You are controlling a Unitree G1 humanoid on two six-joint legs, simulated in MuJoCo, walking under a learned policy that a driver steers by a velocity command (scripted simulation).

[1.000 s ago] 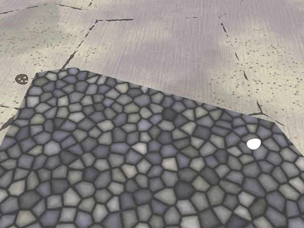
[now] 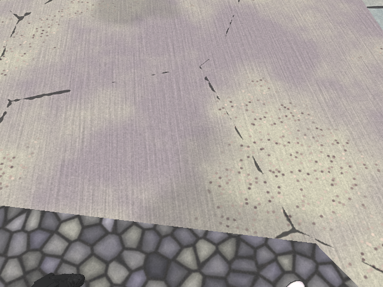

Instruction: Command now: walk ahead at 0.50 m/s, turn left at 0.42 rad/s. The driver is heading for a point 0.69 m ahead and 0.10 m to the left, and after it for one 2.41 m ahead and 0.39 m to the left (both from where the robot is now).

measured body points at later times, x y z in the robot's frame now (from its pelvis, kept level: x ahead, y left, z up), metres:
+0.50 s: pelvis +0.26 -0.03 +0.00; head +0.29 -0.02 +0.44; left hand +0.20 +0.26 -0.12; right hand +0.51 -0.22 -0.09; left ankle +0.35 +0.17 -0.69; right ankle +0.22 -0.15 -0.75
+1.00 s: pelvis +0.50 +0.13 +0.00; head +0.51 +0.14 +0.45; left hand +0.51 +0.43 -0.11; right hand +0.69 -0.09 -0.11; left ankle +0.43 +0.17 -0.75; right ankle +0.71 +0.02 -0.67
